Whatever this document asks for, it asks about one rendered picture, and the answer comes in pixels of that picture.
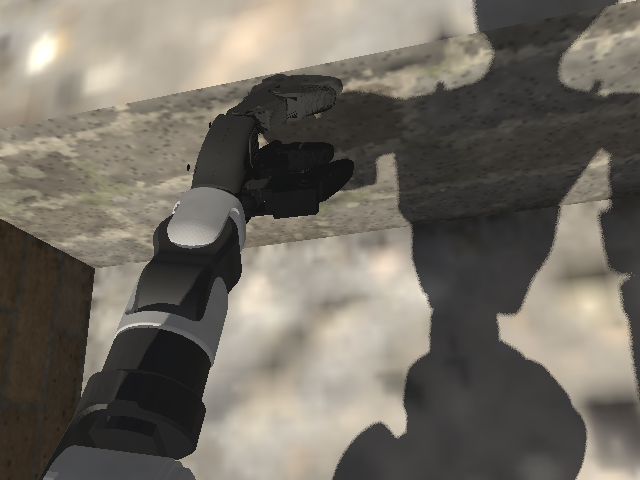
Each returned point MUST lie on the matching robot left hand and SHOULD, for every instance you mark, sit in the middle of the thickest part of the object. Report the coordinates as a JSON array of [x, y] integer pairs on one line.
[[230, 158]]

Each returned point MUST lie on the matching left robot upper arm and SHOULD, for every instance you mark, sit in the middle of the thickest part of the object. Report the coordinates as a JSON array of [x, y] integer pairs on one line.
[[87, 463]]

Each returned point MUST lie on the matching robot left forearm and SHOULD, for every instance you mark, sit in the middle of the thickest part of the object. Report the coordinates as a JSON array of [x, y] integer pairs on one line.
[[148, 397]]

